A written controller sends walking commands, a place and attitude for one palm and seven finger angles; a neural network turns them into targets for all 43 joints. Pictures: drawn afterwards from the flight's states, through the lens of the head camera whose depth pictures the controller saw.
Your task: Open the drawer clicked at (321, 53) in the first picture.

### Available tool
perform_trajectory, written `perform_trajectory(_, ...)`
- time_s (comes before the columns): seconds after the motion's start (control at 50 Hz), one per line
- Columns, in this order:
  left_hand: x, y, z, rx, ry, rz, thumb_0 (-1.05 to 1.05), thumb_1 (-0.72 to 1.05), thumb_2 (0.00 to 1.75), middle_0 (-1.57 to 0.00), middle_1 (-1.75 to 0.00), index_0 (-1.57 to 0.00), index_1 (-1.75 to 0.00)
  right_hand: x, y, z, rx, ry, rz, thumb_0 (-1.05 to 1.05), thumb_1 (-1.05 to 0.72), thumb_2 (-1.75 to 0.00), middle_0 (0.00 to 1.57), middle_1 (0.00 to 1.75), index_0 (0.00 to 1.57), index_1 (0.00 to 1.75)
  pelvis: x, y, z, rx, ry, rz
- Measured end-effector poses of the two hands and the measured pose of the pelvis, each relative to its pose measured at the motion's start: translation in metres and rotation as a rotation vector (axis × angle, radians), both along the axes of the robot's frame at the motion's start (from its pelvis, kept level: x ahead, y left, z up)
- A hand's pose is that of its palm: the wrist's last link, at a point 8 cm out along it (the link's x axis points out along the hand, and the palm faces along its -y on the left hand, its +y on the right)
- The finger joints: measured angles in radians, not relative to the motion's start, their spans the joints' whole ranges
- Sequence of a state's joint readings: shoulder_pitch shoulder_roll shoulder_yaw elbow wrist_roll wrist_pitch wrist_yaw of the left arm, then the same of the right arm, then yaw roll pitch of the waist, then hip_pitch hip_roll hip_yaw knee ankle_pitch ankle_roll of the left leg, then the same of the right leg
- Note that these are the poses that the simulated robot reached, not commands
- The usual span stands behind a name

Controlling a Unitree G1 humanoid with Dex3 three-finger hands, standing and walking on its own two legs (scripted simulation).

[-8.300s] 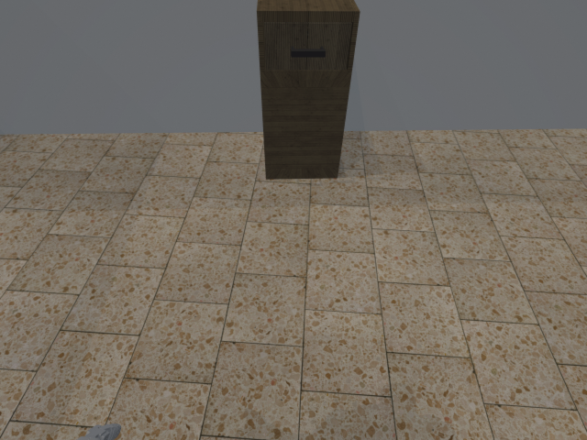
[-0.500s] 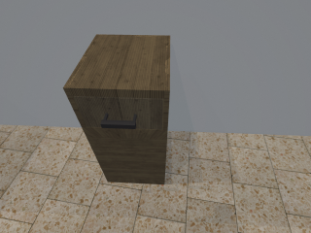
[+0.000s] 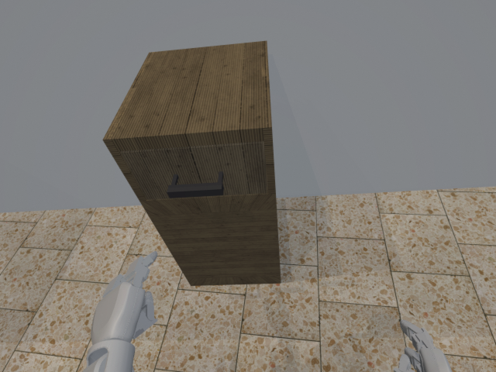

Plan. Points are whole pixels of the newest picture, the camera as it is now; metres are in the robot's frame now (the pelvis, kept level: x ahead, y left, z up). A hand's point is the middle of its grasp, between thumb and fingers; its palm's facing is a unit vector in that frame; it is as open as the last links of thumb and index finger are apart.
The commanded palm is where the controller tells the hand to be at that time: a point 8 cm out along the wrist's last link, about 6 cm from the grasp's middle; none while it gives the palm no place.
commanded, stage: raise the hand with hooked fingers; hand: left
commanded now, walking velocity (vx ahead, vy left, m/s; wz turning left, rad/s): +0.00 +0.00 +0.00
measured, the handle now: (196, 183) +0.56 +0.17 -0.07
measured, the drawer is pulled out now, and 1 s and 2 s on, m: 0.00 0.00 0.00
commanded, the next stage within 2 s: move the hooked fingers above the handle in 1.64 s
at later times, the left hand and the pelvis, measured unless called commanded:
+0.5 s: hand (127, 305) +0.23 +0.21 +0.01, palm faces +0.12 -0.14 -0.98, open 10.6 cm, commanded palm +0.19 +0.22 +0.05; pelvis -0.03 +0.01 -0.02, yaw +0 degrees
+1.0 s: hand (103, 263) +0.28 +0.25 +0.06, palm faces +0.09 -0.09 -0.99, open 13.4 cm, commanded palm +0.25 +0.25 +0.11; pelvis -0.01 +0.03 +0.01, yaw -1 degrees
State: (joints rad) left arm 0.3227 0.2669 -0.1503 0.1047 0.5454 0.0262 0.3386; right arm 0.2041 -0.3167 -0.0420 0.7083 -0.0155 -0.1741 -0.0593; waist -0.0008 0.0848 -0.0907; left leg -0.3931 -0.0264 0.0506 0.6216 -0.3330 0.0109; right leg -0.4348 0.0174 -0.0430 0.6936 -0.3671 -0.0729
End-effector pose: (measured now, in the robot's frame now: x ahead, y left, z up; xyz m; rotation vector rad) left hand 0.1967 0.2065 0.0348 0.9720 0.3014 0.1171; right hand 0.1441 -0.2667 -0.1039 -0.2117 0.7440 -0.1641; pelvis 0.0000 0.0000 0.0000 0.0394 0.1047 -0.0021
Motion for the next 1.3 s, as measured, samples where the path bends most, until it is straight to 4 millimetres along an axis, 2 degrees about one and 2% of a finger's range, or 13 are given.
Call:
perform_trajectory(0.06,0.009,-0.031,0.005,0.111,-0.117,-0.129,0.02,0.75,0.82,-0.21,-0.42,-0.2,-0.41,0.035,0.004,0.02,0.002,-0.077,0.049,0.01,-0.92,-0.89,0.2,0.3,0.2,0.3,-0.005,0.001,-0.006,0.01,0.036,-0.031)
perform_trajectory(0.14,-0.017,-0.051,-0.017,0.186,-0.139,-0.208,0.01,0.65,0.78,-0.22,-0.47,-0.21,-0.47,0.067,0.019,0.037,-0.001,-0.094,0.136,0.01,-0.91,-0.89,0.2,0.3,0.2,0.3,-0.012,-0.001,-0.016,0.022,0.061,-0.054)
perform_trajectory(0.2,-0.042,-0.042,-0.034,0.285,-0.108,-0.193,0.0,0.57,0.75,-0.23,-0.52,-0.23,-0.51,0.085,0.037,0.039,0.003,-0.1,0.192,0.01,-0.91,-0.89,0.2,0.3,0.2,0.3,-0.017,0.0,-0.024,0.015,0.06,-0.043)
perform_trajectory(0.28,-0.058,-0.008,-0.039,0.478,-0.104,-0.127,0.0,0.46,0.71,-0.25,-0.58,-0.25,-0.58,0.096,0.066,0.027,0.035,-0.107,0.241,0.01,-0.91,-0.9,0.2,0.3,0.2,0.3,-0.022,0.002,-0.033,0.001,0.057,-0.019)
perform_trajectory(0.36,-0.042,0.021,-0.017,0.569,-0.164,-0.042,0.0,0.36,0.67,-0.27,-0.64,-0.26,-0.64,0.087,0.093,0.009,0.089,-0.073,0.269,0.01,-0.91,-0.89,0.2,0.3,0.2,0.3,-0.029,0.004,-0.036,-0.015,0.03,0.011)
perform_trajectory(0.46,-0.007,0.017,0.02,0.483,-0.206,-0.02,0.0,0.25,0.62,-0.27,-0.72,-0.27,-0.71,0.05,0.109,-0.002,0.14,0.024,0.236,0.01,-0.91,-0.89,0.2,0.3,0.21,0.3,-0.032,0.009,-0.023,-0.02,-0.009,0.015)
perform_trajectory(0.58,0.016,0.001,0.025,0.454,-0.145,-0.148,0.0,0.11,0.56,-0.28,-0.8,-0.27,-0.8,0.003,0.091,-0.004,0.125,0.137,0.141,0.01,-0.9,-0.89,0.21,0.3,0.21,0.3,-0.029,0.015,-0.008,-0.014,-0.028,-0.025)
perform_trajectory(0.7,0.014,0.019,0.025,0.473,-0.113,-0.172,0.0,-0.02,0.5,-0.29,-0.89,-0.28,-0.89,-0.018,0.058,-0.003,0.052,0.194,0.053,0.01,-0.9,-0.89,0.2,0.3,0.21,0.3,-0.023,0.021,-0.002,-0.019,-0.039,-0.038)
perform_trajectory(0.78,0.016,0.035,0.041,0.492,-0.175,-0.129,0.0,-0.12,0.46,-0.3,-0.95,-0.29,-0.95,-0.012,0.046,-0.001,0.012,0.194,0.038,0.01,-0.91,-0.89,0.2,0.3,0.2,0.3,-0.02,0.025,-0.001,-0.024,-0.044,-0.024)
perform_trajectory(0.86,0.029,0.046,0.054,0.511,-0.199,-0.095,0.0,-0.21,0.42,-0.31,-1.01,-0.3,-1.01,0.004,0.047,0.004,0.007,0.166,0.045,0.01,-0.91,-0.89,0.2,0.3,0.2,0.3,-0.018,0.028,0.001,-0.026,-0.049,-0.014)
perform_trajectory(1.08,0.068,0.049,0.087,0.521,-0.172,-0.132,0.0,-0.43,0.32,-0.32,-1.16,-0.31,-1.15,0.052,0.085,0.025,0.072,0.066,0.108,0.01,-0.91,-0.89,0.2,0.3,0.2,0.3,-0.006,0.031,0.01,-0.029,-0.07,-0.013)
perform_trajectory(1.18,0.08,0.061,0.1,0.531,-0.158,-0.116,0.0,-0.47,0.31,-0.32,-1.19,-0.31,-1.18,0.06,0.096,0.026,0.084,0.084,0.139,0.01,-0.91,-0.89,0.2,0.3,0.2,0.3,-0.001,0.03,0.013,-0.032,-0.074,-0.004)
perform_trajectory(1.3,0.096,0.073,0.111,0.538,-0.13,-0.122,0.0,-0.48,0.3,-0.32,-1.2,-0.32,-1.19,0.057,0.093,0.02,0.07,0.134,0.143,0.01,-0.9,-0.89,0.2,0.3,0.21,0.3,0.004,0.031,0.015,-0.037,-0.069,0.008)
